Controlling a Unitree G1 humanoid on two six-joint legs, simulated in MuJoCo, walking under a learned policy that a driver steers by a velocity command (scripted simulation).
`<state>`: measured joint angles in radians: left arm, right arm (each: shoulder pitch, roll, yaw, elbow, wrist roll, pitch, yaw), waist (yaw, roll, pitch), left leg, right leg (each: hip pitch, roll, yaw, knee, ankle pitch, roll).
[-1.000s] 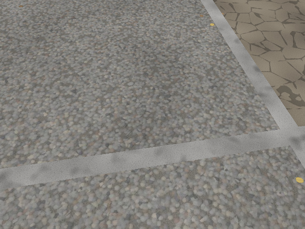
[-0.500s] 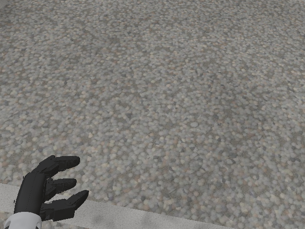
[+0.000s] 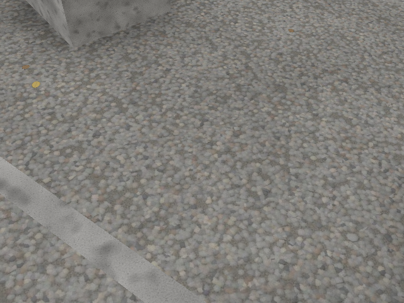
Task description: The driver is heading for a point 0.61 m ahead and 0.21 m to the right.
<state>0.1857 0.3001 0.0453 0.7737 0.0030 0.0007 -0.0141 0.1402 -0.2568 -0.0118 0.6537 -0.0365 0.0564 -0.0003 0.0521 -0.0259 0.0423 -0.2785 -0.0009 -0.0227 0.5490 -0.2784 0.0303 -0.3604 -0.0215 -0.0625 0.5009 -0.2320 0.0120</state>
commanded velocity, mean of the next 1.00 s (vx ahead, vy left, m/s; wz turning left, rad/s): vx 0.01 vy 0.00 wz -0.45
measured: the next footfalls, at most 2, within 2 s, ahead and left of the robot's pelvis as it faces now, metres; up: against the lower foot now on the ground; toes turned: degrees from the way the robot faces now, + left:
right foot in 0.34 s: +0.02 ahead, -0.14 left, +0.00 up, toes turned -20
left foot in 0.80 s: +0.17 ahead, +0.02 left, +0.00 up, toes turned -40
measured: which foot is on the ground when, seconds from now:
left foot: down 0.00-0.34, up 0.36-0.78, down 0.80-1.00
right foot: up 0.00-0.32, down 0.34-0.88, up 0.90-1.00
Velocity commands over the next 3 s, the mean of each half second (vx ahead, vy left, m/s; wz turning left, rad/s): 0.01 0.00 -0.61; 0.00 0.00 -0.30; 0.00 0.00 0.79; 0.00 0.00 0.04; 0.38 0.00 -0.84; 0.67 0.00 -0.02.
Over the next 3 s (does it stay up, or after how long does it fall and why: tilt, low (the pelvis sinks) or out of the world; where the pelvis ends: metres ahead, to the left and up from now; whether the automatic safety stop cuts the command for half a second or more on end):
stays up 0.54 -0.26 0.00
